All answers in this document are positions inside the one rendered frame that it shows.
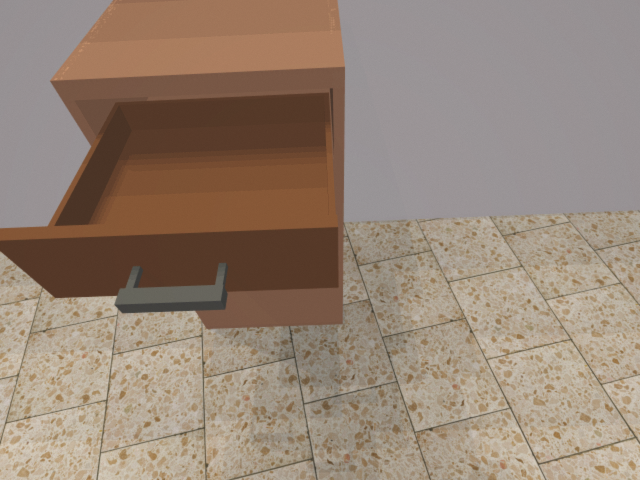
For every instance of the drawer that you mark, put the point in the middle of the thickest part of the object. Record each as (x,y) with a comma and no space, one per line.
(179,186)

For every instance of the handle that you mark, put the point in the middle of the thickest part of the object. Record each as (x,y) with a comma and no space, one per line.
(169,299)

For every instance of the cabinet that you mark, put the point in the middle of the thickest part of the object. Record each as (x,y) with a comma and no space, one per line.
(149,50)

